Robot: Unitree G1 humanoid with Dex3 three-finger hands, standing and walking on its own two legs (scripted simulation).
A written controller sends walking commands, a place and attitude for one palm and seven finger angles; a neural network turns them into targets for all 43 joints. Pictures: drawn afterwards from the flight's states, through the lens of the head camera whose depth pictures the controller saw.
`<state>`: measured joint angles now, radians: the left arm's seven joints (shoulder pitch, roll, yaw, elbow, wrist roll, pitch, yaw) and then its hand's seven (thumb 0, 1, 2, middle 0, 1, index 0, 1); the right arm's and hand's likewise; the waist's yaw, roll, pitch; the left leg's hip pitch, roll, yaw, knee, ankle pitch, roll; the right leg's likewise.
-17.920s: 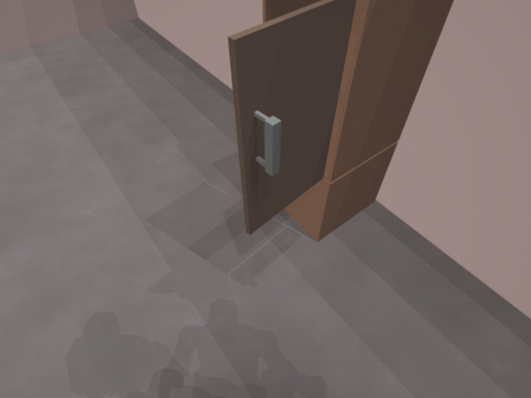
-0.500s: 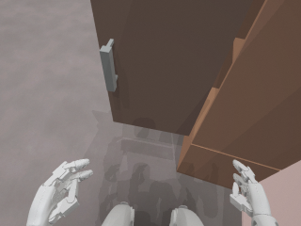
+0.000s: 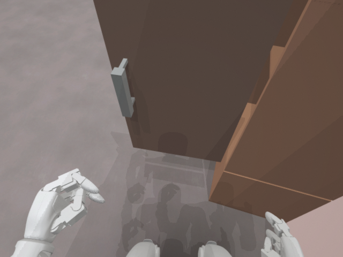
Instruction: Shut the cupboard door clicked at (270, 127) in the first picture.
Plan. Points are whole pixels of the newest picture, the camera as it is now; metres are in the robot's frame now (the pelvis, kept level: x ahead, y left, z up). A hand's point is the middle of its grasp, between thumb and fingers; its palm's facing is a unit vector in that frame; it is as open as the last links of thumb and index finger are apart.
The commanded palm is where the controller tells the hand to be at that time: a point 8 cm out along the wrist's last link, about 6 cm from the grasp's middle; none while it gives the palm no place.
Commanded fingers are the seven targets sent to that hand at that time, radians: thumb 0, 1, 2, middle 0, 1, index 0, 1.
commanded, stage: raise the hand and make a fist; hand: left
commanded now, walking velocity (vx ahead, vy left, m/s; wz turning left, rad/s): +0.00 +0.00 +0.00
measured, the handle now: (126, 88) +0.50 +0.15 +0.09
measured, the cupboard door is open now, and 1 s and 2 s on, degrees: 96 96 96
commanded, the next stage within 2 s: bring the fist close to the handle in 0.94 s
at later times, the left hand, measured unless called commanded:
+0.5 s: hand (81, 196) +0.22 +0.19 +0.09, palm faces -0.12 -0.99 -0.05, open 3.1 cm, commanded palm +0.20 +0.25 +0.09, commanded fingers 0.00 0.90 0.90 -1.30 -1.50 -1.30 -1.50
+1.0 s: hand (78, 190) +0.23 +0.19 +0.09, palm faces -0.10 -0.99 -0.08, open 3.1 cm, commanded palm +0.20 +0.25 +0.10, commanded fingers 0.00 0.90 0.90 -1.30 -1.50 -1.30 -1.50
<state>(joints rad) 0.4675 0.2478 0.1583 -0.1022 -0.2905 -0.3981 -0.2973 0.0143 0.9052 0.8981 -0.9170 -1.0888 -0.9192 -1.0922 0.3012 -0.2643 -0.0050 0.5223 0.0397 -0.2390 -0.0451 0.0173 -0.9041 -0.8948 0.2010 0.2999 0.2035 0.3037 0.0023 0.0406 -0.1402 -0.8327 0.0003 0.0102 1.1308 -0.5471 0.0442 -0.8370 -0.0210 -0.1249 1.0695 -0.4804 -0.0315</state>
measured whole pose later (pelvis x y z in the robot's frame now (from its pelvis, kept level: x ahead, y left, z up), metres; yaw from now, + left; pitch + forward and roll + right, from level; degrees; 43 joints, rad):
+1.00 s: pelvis +0.00 +0.01 +0.03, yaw +0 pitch +10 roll -2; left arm 0.35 0.28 0.16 -0.03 -0.28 -0.30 -0.31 0.01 0.90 0.90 -1.30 -1.50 -1.30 -1.50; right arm 0.28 -0.26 0.03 0.52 0.05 -0.25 -0.03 0.02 -0.90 -0.89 0.20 0.30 0.20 0.30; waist -0.01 0.05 -0.13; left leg -0.67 -0.01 0.02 0.98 -0.49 0.06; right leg -0.68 -0.02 -0.11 0.92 -0.42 -0.02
